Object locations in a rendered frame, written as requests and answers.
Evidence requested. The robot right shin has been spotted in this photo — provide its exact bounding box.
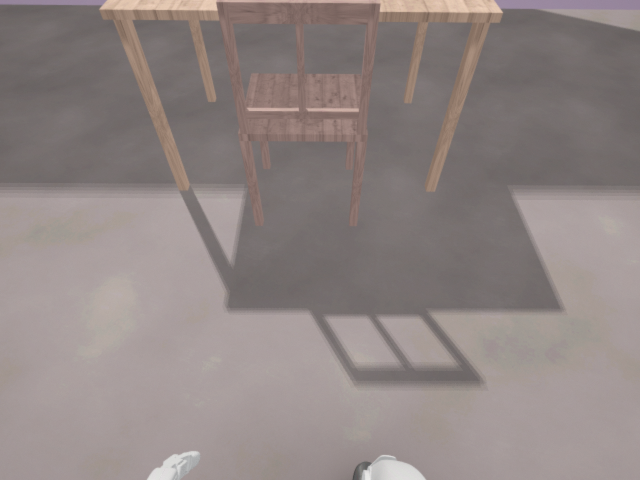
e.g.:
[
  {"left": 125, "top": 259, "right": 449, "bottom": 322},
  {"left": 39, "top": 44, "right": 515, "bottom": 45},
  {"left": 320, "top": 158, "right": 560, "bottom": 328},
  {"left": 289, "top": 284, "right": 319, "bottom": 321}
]
[{"left": 370, "top": 455, "right": 397, "bottom": 466}]

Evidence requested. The table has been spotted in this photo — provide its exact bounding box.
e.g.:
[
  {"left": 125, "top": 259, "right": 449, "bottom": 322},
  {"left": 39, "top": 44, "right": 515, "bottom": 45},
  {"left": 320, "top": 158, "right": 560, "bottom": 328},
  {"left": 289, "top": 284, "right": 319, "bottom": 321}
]
[{"left": 99, "top": 0, "right": 503, "bottom": 192}]

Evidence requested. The chair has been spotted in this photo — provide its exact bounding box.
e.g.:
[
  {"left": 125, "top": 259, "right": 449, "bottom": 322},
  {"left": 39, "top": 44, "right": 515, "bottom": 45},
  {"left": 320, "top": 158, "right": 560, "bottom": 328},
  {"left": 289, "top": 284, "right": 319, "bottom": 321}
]
[{"left": 216, "top": 0, "right": 381, "bottom": 226}]

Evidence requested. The robot left hand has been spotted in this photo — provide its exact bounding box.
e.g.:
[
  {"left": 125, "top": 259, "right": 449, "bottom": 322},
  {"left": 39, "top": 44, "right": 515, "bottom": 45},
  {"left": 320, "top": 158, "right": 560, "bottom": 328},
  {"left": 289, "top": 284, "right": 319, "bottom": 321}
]
[{"left": 147, "top": 451, "right": 200, "bottom": 480}]

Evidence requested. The right robot thigh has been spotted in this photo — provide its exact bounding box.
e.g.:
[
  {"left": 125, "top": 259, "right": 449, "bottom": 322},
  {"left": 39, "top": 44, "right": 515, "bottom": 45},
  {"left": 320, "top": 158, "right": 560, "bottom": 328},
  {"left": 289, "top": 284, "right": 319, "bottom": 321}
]
[{"left": 362, "top": 460, "right": 426, "bottom": 480}]

